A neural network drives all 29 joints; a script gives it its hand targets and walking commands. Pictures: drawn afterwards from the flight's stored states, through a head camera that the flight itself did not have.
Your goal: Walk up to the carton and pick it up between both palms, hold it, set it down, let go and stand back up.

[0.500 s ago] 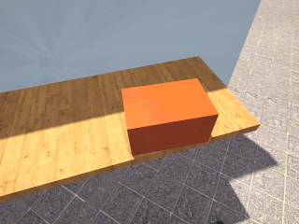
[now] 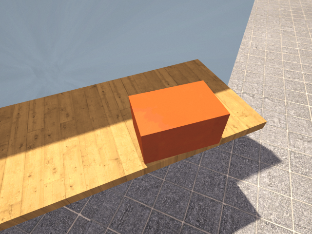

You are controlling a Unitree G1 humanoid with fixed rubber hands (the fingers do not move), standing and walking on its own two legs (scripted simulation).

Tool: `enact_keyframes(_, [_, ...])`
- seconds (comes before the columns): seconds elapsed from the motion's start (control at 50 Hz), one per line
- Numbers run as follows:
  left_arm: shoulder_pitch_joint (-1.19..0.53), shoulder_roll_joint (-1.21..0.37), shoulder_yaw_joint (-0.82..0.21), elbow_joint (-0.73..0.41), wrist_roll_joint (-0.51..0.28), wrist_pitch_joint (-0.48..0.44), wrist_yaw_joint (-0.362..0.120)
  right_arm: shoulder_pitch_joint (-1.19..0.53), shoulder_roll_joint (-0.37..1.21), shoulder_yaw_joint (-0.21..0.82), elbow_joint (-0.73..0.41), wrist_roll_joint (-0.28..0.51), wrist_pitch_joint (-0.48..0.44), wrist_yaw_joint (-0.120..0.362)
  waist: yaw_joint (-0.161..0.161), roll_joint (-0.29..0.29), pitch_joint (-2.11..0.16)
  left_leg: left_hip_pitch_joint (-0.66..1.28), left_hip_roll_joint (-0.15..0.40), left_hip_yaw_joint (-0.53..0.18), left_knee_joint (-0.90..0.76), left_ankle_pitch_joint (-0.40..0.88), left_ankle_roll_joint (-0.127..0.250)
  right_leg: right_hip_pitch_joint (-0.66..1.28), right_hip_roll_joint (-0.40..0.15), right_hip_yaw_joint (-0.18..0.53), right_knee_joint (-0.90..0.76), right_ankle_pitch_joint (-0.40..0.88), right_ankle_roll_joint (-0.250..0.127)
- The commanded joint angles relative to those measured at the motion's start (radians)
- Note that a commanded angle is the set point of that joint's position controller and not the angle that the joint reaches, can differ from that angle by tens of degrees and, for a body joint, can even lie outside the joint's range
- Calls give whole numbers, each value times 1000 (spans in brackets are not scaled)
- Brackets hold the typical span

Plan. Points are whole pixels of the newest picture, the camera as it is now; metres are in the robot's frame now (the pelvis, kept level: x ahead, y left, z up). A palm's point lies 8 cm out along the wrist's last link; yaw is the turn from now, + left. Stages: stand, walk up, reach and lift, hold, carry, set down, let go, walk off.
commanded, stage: walk up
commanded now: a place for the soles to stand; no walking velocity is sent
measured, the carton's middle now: (175, 120) +0.49 -0.06 -0.02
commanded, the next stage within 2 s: none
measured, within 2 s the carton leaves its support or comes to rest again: neither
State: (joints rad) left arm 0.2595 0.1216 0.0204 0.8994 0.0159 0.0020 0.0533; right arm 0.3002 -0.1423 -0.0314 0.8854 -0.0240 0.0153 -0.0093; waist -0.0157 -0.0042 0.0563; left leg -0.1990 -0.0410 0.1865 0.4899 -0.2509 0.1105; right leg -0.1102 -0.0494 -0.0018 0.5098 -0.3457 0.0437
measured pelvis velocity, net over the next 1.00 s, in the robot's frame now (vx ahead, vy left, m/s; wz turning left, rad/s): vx -0.03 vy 0.04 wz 0.02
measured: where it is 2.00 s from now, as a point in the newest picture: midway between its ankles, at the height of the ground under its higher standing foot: outside the picture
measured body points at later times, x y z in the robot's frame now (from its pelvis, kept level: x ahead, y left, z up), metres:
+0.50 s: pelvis -0.02 +0.03 +0.00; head -0.01 +0.02 +0.45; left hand +0.01 +0.25 -0.15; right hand +0.00 -0.19 -0.15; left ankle +0.02 +0.05 -0.73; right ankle -0.04 -0.15 -0.73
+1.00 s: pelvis -0.03 +0.04 +0.00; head -0.03 +0.02 +0.45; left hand -0.02 +0.25 -0.14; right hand -0.01 -0.19 -0.15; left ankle +0.02 +0.05 -0.73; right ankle -0.05 -0.14 -0.73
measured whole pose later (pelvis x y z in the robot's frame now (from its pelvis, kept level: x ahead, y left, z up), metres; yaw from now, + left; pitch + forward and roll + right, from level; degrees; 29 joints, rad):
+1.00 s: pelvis -0.03 +0.04 +0.00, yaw +1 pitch -1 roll +0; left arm 0.36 0.12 0.02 0.93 0.03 0.01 0.03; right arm 0.38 -0.15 -0.05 0.87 -0.03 0.01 -0.01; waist -0.03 0.03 0.01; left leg -0.24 -0.11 0.20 0.35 -0.14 0.11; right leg -0.23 -0.11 0.00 0.57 -0.39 0.06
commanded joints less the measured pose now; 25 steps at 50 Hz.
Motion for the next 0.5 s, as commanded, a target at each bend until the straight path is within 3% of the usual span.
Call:
enact_keyframes(0.0, [57, 64, 8, -61, -2, -12, 1, 24, -121, -27, -96, 4, -18, -1, 9, 62, -9, 54, 220, -230, -191, 148, -47, -124, -20, 6, -46, 40, -29])
enact_keyframes(0.04, [49, 65, 5, -66, 2, -14, -5, 21, -112, -28, -97, 1, -11, 0, 9, -4, -4, 6, 211, -228, -207, 58, -43, -93, -21, 0, -59, 63, -35])
enact_keyframes(0.08, [67, 61, 9, -64, -1, -12, -5, 16, -111, -28, -103, -1, -12, 3, 15, 18, 26, -25, 217, -227, -227, -3, -50, -113, -23, 0, -53, 51, -40])
enact_keyframes(0.12, [69, 59, 3, -55, 2, -11, -4, 43, -111, -33, -101, 4, -15, 2, 10, -17, 2, 1, 211, -233, -231, -23, -67, -111, -26, 17, -69, 69, -33])
enact_keyframes(0.14, [65, 56, 1, -56, 1, -12, -2, 44, -122, -36, -102, 1, -16, 1, 3, 24, -6, 12, 209, -229, -238, -6, -77, -129, -33, 20, -62, 70, -29])
enact_keyframes(0.2, [55, 72, 3, -54, 4, -19, 0, 54, -114, -40, -112, -1, -14, 2, -7, 0, -10, 23, 198, -204, -241, -20, -84, -151, -31, 10, -66, 77, -26])
enact_keyframes(0.22, [68, 62, 6, -47, 4, -17, 2, 62, -118, -35, -110, -3, -11, 0, -4, 22, 0, 24, 205, -218, -256, -51, -83, -168, -35, 18, -54, 62, -28])
enact_keyframes(0.24, [81, 79, 8, -50, 4, -17, 3, 78, -108, -32, -98, 2, -12, 0, -10, 49, 0, 42, 214, -237, -261, 12, -103, -169, -30, 10, -45, 56, -22])
enact_keyframes(0.28, [101, 76, 7, -37, 0, -16, 0, 100, -121, -38, -96, 9, -11, 4, -12, 5, -26, 52, 220, -234, -272, -11, -99, -166, -20, -4, -40, 43, -23])
enact_keyframes(0.32, [108, 76, 5, -39, 3, -13, 1, 104, -131, -40, -101, 9, -7, 1, -19, 34, -14, 44, 223, -236, -283, -36, -119, -177, -23, -17, -41, 41, -19])
enact_keyframes(0.36, [118, 74, 4, -33, -3, -8, 0, 93, -137, -39, -110, 5, -3, 0, -11, 34, -11, 39, 228, -246, -311, -163, -120, -190, -21, -15, -40, 17, -16])
enact_keyframes(0.38, [116, 80, 10, -32, 4, -6, -1, 105, -130, -36, -108, 2, -1, -1, -14, 1, 5, 41, 237, -267, -322, -123, -133, -197, -16, -22, -31, 22, -15])
enact_keyframes(0.42, [115, 83, 8, -35, 3, -11, 0, 86, -133, -38, -103, 8, 1, -1, -4, -4, 17, 13, 223, -246, -326, -131, -125, -186, -25, -8, -51, 39, -25])
enact_keyframes(0.44, [128, 66, 2, -37, 2, -14, 2, 82, -135, -41, -105, 7, -1, -3, -8, 22, 6, 42, 207, -218, -306, -103, -120, -195, -30, -5, -55, 56, -23])
enact_keyframes(0.46, [124, 76, -1, -30, 6, -16, 2, 107, -123, -41, -103, 9, 0, 0, -20, -9, -8, 28, 209, -208, -304, -122, -120, -186, -34, -9, -62, 45, -24])
enact_keyframes(0.48, [130, 72, 2, -34, -1, -19, -1, 93, -131, -41, -102, 6, -2, 1, -1, 2, 10, 25, 204, -195, -294, -126, -98, -192, -40, -10, -71, 47, -21])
